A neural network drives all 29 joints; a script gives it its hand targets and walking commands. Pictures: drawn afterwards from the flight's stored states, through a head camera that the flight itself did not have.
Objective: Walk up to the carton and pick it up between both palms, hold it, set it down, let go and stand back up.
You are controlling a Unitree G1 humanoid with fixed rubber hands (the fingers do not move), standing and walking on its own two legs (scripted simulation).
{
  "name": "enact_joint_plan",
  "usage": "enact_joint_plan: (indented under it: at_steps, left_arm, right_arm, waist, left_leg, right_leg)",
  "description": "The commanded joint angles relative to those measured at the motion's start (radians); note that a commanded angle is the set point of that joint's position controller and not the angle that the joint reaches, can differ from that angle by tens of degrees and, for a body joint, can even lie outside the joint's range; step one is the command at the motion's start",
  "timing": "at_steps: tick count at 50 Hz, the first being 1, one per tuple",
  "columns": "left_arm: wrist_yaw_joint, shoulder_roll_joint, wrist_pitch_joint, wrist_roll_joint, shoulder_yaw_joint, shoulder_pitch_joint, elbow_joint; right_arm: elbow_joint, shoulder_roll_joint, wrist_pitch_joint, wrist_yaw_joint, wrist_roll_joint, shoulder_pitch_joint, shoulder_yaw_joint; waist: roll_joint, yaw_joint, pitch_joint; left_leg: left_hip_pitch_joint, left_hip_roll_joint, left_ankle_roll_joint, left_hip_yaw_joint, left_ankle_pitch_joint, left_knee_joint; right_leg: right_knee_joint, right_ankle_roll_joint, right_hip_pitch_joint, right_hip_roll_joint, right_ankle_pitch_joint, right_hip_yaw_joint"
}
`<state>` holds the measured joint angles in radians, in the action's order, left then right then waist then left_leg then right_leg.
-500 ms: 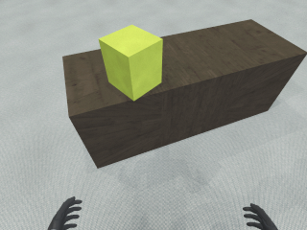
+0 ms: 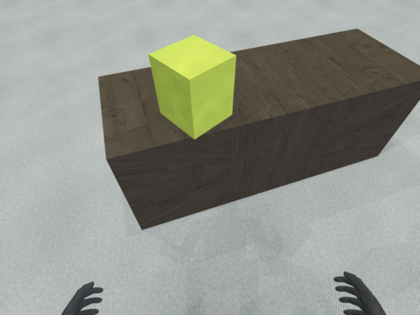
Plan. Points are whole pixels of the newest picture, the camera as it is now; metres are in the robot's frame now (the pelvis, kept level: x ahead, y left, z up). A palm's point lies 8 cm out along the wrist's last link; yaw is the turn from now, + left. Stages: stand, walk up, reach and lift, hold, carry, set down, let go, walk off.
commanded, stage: stand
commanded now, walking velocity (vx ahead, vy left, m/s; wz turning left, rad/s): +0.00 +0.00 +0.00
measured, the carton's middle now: (194, 87) +0.86 +0.07 -0.07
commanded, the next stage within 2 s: walk up in 0.42 s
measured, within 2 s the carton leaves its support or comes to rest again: neither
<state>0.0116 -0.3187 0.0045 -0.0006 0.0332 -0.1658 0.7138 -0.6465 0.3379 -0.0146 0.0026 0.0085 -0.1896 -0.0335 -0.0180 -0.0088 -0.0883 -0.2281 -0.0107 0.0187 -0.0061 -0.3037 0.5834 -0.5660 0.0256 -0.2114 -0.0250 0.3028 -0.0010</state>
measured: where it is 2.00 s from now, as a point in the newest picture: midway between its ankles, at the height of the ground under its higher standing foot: (232, 270)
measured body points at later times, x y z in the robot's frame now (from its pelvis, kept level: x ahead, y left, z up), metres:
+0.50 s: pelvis +0.00 -0.01 +0.01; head +0.02 -0.01 +0.46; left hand +0.14 +0.29 -0.09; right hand +0.15 -0.30 -0.09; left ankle +0.01 +0.11 -0.73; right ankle +0.00 -0.14 -0.73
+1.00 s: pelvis +0.08 +0.02 -0.01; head +0.10 +0.06 +0.44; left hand +0.14 +0.36 -0.12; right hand +0.19 -0.29 -0.08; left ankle +0.07 +0.13 -0.73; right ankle +0.06 -0.11 -0.67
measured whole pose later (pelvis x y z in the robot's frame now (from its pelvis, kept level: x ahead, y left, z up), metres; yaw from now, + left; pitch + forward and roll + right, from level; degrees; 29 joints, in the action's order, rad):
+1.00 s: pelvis +0.08 +0.02 -0.01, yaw +9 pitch -3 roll +1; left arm 0.06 -0.43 0.03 0.05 0.11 -0.29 0.66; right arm -0.65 0.40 -0.05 0.03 0.05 -0.42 -0.08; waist 0.09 0.01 -0.09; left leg -0.27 -0.03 0.05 -0.01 -0.35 0.65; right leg -1.12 -0.03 -0.40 -0.06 0.52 0.00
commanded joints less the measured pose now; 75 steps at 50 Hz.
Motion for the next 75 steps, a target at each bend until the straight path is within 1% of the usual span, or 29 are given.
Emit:
enact_joint_plan:
  at_steps: [1, 7, 8, 10, 15, 22, 30, 31, 32, 34, 36, 38, 40, 42, 43, 44, 45, 46, 48, 51, 57, 63, 65, 66, 67, 68, 70, 73, 75]
  left_arm:
    - [-0.006, -0.179, -0.033, -0.002, 0.043, 0.022, -0.065]
    - [0.002, -0.211, -0.031, -0.002, 0.047, 0.041, -0.045]
    - [0.0, -0.191, -0.031, -0.004, 0.043, 0.088, -0.037]
    - [-0.003, -0.203, -0.04, 0.0, 0.043, 0.067, -0.038]
    - [-0.002, -0.196, -0.039, -0.004, 0.04, 0.078, 0.005]
    - [-0.002, -0.206, -0.022, -0.002, 0.048, 0.071, 0.017]
    - [-0.015, -0.216, -0.031, -0.003, 0.042, 0.105, 0.07]
    - [0.009, -0.258, -0.036, 0.029, 0.076, 0.023, 0.014]
    - [0.022, -0.272, -0.034, 0.043, 0.102, 0.023, 0.018]
    - [0.03, -0.275, -0.032, 0.04, 0.107, -0.08, 0.007]
    - [0.018, -0.288, -0.046, 0.056, 0.121, -0.067, -0.02]
    - [0.014, -0.298, -0.059, 0.073, 0.119, -0.102, -0.029]
    - [0.016, -0.283, -0.061, 0.067, 0.11, -0.043, -0.082]
    - [0.029, -0.269, -0.043, 0.051, 0.109, 0.069, -0.097]
    - [0.037, -0.204, -0.035, 0.056, 0.096, 0.034, -0.116]
    - [0.04, -0.179, -0.025, 0.062, 0.09, 0.057, -0.158]
    - [0.041, -0.211, -0.008, 0.051, 0.113, 0.018, -0.188]
    - [0.043, -0.28, 0.009, 0.054, 0.124, 0.013, -0.209]
    - [0.049, -0.292, 0.007, 0.05, 0.117, -0.045, -0.202]
    - [0.054, -0.261, 0.002, 0.049, 0.115, -0.138, -0.199]
    - [0.068, -0.236, 0.017, 0.059, 0.105, 0.007, -0.313]
    - [0.078, -0.246, 0.015, 0.038, 0.126, -0.037, -0.309]
    - [0.06, -0.3, 0.006, 0.052, 0.151, -0.225, -0.235]
    - [0.046, -0.401, -0.005, 0.057, 0.18, -0.32, -0.23]
    - [0.032, -0.415, -0.006, 0.042, 0.177, -0.341, -0.262]
    - [0.022, -0.43, -0.006, 0.027, 0.177, -0.264, -0.31]
    - [0.01, -0.331, -0.009, 0.021, 0.16, -0.269, -0.282]
    - [0.01, -0.333, -0.012, 0.031, 0.145, -0.135, -0.306]
    - [0.022, -0.293, -0.013, 0.035, 0.138, -0.108, -0.296]
  right_arm:
    - [0.074, 0.161, -0.02, 0.003, -0.009, 0.022, -0.042]
    - [0.026, 0.218, -0.024, -0.003, -0.008, 0.03, -0.056]
    - [0.024, 0.165, -0.025, -0.001, -0.017, 0.016, -0.044]
    - [0.039, 0.192, -0.029, 0.0, -0.01, 0.065, -0.052]
    - [-0.03, 0.201, -0.04, 0.002, -0.013, 0.022, -0.051]
    - [0.002, 0.18, -0.025, -0.007, -0.011, 0.148, -0.03]
    - [-0.074, 0.188, -0.022, 0.006, -0.012, 0.062, -0.035]
    - [-0.072, 0.225, -0.03, -0.003, 0.001, -0.073, -0.06]
    - [-0.073, 0.231, -0.027, -0.012, 0.011, -0.032, -0.063]
    - [-0.007, 0.223, -0.029, -0.022, 0.021, 0.033, -0.067]
    - [0.029, 0.211, -0.036, -0.024, 0.03, 0.029, -0.076]
    - [0.045, 0.194, -0.061, -0.018, 0.025, -0.026, -0.075]
    - [0.043, 0.202, -0.064, -0.03, 0.017, -0.094, -0.085]
    - [-0.016, 0.194, -0.059, -0.028, 0.012, -0.303, -0.096]
    - [-0.014, 0.237, -0.05, -0.016, 0.025, -0.345, -0.118]
    - [-0.014, 0.341, -0.041, -0.002, 0.037, -0.45, -0.146]
    - [0.04, 0.363, -0.04, 0.017, 0.05, -0.355, -0.138]
    - [0.075, 0.395, -0.045, 0.04, 0.039, -0.314, -0.148]
    - [0.087, 0.345, -0.066, 0.049, 0.04, -0.273, -0.125]
    - [0.127, 0.345, -0.064, 0.052, 0.031, -0.217, -0.117]
    - [0.151, 0.332, -0.065, 0.058, 0.023, -0.317, -0.108]
    - [0.179, 0.375, -0.05, 0.059, 0.015, -0.23, -0.107]
    - [0.175, 0.349, -0.048, 0.058, 0.013, -0.257, -0.097]
    - [0.186, 0.3, -0.046, 0.053, 0.001, -0.291, -0.08]
    - [0.211, 0.259, -0.046, 0.056, -0.01, -0.316, -0.064]
    - [0.222, 0.301, -0.035, 0.079, -0.026, -0.321, -0.074]
    - [0.204, 0.315, -0.041, 0.07, -0.01, -0.159, -0.075]
    - [0.166, 0.288, -0.038, 0.065, -0.002, -0.239, -0.064]
    - [0.154, 0.267, -0.033, 0.059, 0.003, -0.206, -0.059]
  waist:
    - [-0.009, 0.004, 0.078]
    - [-0.03, 0.003, 0.081]
    - [0.011, 0.038, 0.101]
    - [0.072, -0.002, 0.086]
    - [0.025, 0.023, 0.149]
    - [-0.031, -0.033, 0.133]
    - [0.028, 0.02, 0.092]
    - [0.096, 0.01, 0.192]
    - [0.123, -0.007, 0.103]
    - [0.154, -0.077, 0.009]
    - [0.246, -0.085, -0.11]
    - [0.12, -0.05, -0.072]
    - [0.034, -0.028, 0.019]
    - [0.131, 0.116, 0.076]
    - [-0.013, 0.11, 0.071]
    - [-0.185, 0.166, 0.069]
    - [-0.181, 0.099, 0.012]
    - [-0.079, 0.092, -0.027]
    - [-0.005, 0.047, -0.099]
    - [-0.09, 0.024, 0.021]
    - [-0.083, 0.088, -0.04]
    - [-0.139, 0.015, -0.086]
    - [0.037, -0.084, 0.119]
    - [0.275, -0.14, 0.223]
    - [0.32, -0.13, 0.295]
    - [0.354, -0.097, 0.296]
    - [0.153, -0.125, 0.151]
    - [0.144, -0.027, 0.073]
    - [0.2, -0.033, 0.036]
  left_leg:
    - [0.022, 0.114, 0.027, 0.111, 0.19, -0.112]
    - [-0.012, 0.118, 0.026, 0.1, 0.121, -0.165]
    - [0.069, 0.099, 0.011, 0.085, 0.184, -0.147]
    - [0.022, 0.119, 0.026, 0.116, 0.17, -0.16]
    - [0.099, 0.124, 0.018, 0.096, 0.257, -0.153]
    - [0.029, 0.136, 0.024, 0.122, 0.191, -0.199]
    - [0.074, 0.118, 0.018, 0.102, 0.195, -0.209]
    - [0.04, 0.071, 0.072, 0.126, -0.187, -0.138]
    - [-0.08, 0.077, 0.092, 0.16, -0.332, -0.113]
    - [-0.313, -0.004, 0.032, 0.051, -0.261, 0.022]
    - [-0.454, 0.066, 0.017, 0.059, -0.211, 0.227]
    - [-0.456, 0.119, 0.025, 0.087, -0.154, 0.13]
    - [-0.201, 0.052, 0.029, -0.007, -0.048, 0.029]
    - [0.245, 0.013, 0.042, -0.041, 0.09, -0.051]
    - [0.375, 0.028, 0.05, 0.031, 0.017, -0.095]
    - [0.386, 0.233, 0.152, 0.435, -0.268, -0.208]
    - [0.228, 0.39, 0.258, 0.784, -0.551, -0.372]
    - [0.159, 0.474, 0.309, 0.85, -0.67, -0.433]
    - [0.128, 0.387, 0.264, 0.663, -0.435, -0.355]
    - [0.135, 0.26, 0.214, 0.377, -0.181, -0.273]
    - [0.105, 0.232, 0.196, 0.254, 0.244, -0.184]
    - [-0.158, 0.23, 0.126, 0.179, 0.222, -0.083]
    - [-0.189, 0.157, 0.073, 0.095, 0.279, 0.258]
    - [-0.333, 0.061, 0.01, 0.059, 0.115, 0.575]
    - [-0.396, -0.06, -0.03, 0.081, -0.348, 0.812]
    - [-0.459, -0.059, -0.014, 0.125, -0.343, 0.937]
    - [-0.503, 0.031, -0.016, 0.147, -0.274, 0.935]
    - [-0.3, 0.067, -0.015, 0.091, -0.241, 0.677]
    - [-0.27, 0.04, -0.031, 0.023, -0.189, 0.555]
  right_leg:
    - [0.076, -0.039, 0.006, -0.066, -0.171, -0.065]
    - [0.127, -0.043, 0.055, -0.084, -0.144, -0.074]
    - [0.144, -0.049, -0.012, -0.104, -0.139, -0.103]
    - [0.113, -0.044, 0.026, -0.074, -0.173, -0.056]
    - [0.131, -0.056, 0.056, -0.099, -0.261, -0.065]
    - [0.155, -0.047, 0.096, -0.094, -0.168, -0.071]
    - [0.183, -0.046, 0.073, -0.102, -0.237, -0.078]
    - [0.16, -0.077, 0.105, -0.074, 0.254, -0.03]
    - [0.189, -0.099, 0.066, -0.096, 0.464, -0.096]
    - [0.361, -0.181, 0.168, -0.188, 0.627, -0.262]
    - [0.422, -0.305, 0.185, -0.386, 0.473, -0.419]
    - [0.333, -0.284, 0.281, -0.4, 0.227, -0.318]
    - [0.274, -0.221, 0.135, -0.262, 0.188, -0.111]
    - [0.048, -0.146, -0.184, -0.164, 0.265, 0.049]
    - [-0.158, -0.107, -0.382, -0.083, 0.319, 0.144]
    - [-0.441, -0.074, -0.539, -0.003, 0.375, 0.147]
    - [-0.594, -0.058, -0.588, 0.014, 0.352, -0.023]
    - [-0.647, -0.063, -0.585, -0.05, 0.349, -0.096]
    - [-0.618, -0.046, -0.591, -0.107, 0.202, -0.104]
    - [-0.542, -0.026, -0.482, -0.107, 0.1, -0.065]
    - [-0.345, -0.017, -0.443, -0.102, -0.032, 0.0]
    - [-0.186, -0.083, -0.107, -0.052, -0.16, 0.05]
    - [-0.108, -0.137, 0.225, 0.009, -0.07, 0.068]
    - [-0.024, -0.219, 0.368, -0.156, -0.069, -0.206]
    - [0.083, -0.321, 0.388, -0.407, -0.207, -0.537]
    - [0.205, -0.429, 0.405, -0.416, -0.123, -0.682]
    - [0.152, -0.384, 0.259, -0.37, -0.229, -0.474]
    - [0.106, -0.31, -0.011, -0.294, -0.343, -0.203]
    - [0.131, -0.303, -0.065, -0.26, -0.413, -0.112]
